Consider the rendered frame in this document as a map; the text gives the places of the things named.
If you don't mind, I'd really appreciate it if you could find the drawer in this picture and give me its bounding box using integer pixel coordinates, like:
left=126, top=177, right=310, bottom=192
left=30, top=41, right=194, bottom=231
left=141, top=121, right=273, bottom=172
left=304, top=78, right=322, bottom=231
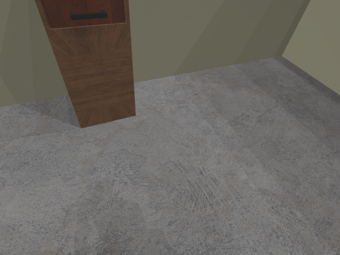
left=41, top=0, right=125, bottom=29

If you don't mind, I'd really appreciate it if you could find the handle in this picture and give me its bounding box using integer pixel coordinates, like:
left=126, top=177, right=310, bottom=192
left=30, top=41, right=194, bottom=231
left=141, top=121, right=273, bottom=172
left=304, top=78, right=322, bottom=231
left=70, top=10, right=107, bottom=20

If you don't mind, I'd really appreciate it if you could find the cabinet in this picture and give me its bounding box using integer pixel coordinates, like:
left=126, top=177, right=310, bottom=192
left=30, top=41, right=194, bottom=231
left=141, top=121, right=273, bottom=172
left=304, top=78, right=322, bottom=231
left=35, top=0, right=136, bottom=128

